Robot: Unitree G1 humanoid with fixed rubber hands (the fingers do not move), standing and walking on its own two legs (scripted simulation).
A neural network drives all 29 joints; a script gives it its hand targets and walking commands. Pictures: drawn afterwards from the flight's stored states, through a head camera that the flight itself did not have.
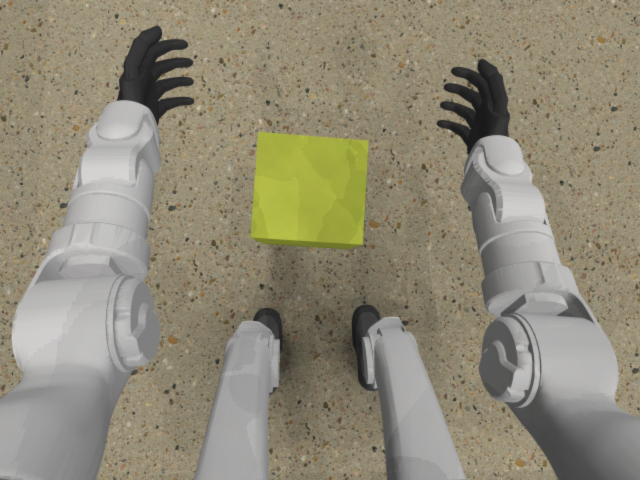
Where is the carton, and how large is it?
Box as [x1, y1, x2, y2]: [250, 132, 368, 248]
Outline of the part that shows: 258,132 250,237 263,243 335,248 349,248 362,244 368,141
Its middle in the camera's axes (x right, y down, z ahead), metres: -0.03 -0.09 +0.85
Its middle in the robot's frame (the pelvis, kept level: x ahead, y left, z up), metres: +0.48 +0.01 -0.51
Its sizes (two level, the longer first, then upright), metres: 0.210 0.200 0.250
